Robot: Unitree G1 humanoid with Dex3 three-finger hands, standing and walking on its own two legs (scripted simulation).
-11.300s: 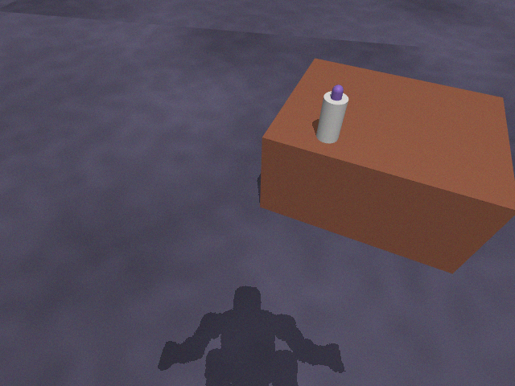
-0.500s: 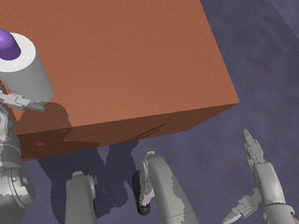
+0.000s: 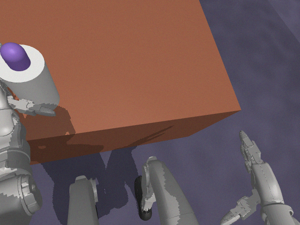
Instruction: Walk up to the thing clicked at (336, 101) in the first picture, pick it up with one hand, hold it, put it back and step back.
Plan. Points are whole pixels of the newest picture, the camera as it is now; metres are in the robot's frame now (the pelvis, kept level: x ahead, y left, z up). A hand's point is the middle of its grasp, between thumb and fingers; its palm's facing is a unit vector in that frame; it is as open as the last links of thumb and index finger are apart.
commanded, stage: close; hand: left
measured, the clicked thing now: (29, 79) +0.49 +0.20 -0.02
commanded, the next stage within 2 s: settle in 0.68 s
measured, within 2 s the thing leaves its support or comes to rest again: leaves its support in 1.18 s
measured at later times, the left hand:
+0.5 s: hand (27, 85) +0.49 +0.21 -0.04, palm faces +0.20 -0.98 -0.02, open 13.3 cm
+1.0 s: hand (29, 84) +0.49 +0.21 -0.04, palm faces +0.19 -0.98 -0.05, open 11.8 cm
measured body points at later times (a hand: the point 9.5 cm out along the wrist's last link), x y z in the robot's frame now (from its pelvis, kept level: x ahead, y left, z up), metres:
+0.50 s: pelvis +0.00 +0.00 +0.01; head +0.18 +0.08 +0.41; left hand +0.47 +0.26 -0.04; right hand +0.17 -0.26 +0.08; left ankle +0.03 +0.12 -0.55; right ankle +0.08 -0.14 -0.55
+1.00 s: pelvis -0.01 +0.00 +0.01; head +0.17 +0.08 +0.41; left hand +0.47 +0.26 -0.03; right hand +0.16 -0.25 +0.09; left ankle +0.03 +0.12 -0.55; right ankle +0.08 -0.14 -0.55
